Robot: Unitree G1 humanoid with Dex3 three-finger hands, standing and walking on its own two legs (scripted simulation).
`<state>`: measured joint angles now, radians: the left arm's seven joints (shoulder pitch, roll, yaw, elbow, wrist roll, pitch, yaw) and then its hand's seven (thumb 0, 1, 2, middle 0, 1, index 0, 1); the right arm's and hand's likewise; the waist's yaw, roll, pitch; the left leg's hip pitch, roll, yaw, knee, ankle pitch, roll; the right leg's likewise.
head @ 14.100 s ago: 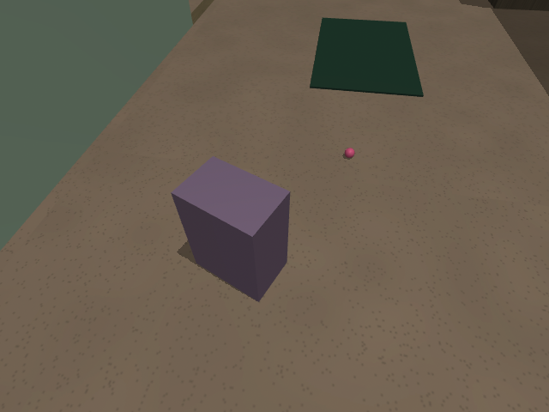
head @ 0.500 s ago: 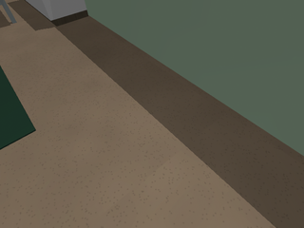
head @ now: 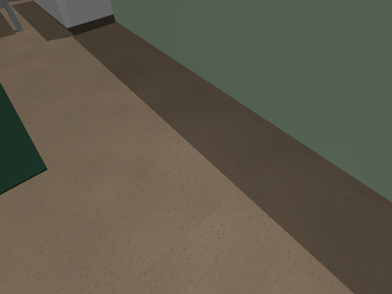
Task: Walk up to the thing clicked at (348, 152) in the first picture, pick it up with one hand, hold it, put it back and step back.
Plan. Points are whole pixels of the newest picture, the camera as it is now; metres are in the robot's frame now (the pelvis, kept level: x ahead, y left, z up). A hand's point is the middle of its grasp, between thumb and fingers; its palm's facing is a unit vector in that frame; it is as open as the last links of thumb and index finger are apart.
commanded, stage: stand
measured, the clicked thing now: out of the picture +0.07 +0.92 -0.76
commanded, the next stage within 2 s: walk up in 0.44 s
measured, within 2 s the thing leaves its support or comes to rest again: neither
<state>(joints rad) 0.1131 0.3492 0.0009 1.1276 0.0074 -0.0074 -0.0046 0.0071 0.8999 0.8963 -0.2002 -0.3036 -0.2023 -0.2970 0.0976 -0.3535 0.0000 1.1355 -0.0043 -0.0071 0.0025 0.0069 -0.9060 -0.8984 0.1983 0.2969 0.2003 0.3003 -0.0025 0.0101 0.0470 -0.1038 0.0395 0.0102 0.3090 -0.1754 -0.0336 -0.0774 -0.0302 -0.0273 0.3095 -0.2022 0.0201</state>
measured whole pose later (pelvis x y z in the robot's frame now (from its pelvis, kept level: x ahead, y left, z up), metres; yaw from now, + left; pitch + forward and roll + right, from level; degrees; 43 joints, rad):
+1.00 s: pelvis -0.03 +0.08 -0.01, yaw -24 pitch -2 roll -1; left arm 0.22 0.44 0.07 0.85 0.02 0.07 -0.04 0.01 0.90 0.90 -0.20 -0.30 -0.20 -0.30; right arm 0.26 -0.37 -0.09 0.84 -0.02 -0.02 0.01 0.01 -0.90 -0.90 0.20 0.30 0.20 0.30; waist -0.04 -0.04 0.14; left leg -0.17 0.05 0.15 0.47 -0.27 0.03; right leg -0.39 0.00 0.10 0.89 -0.36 0.01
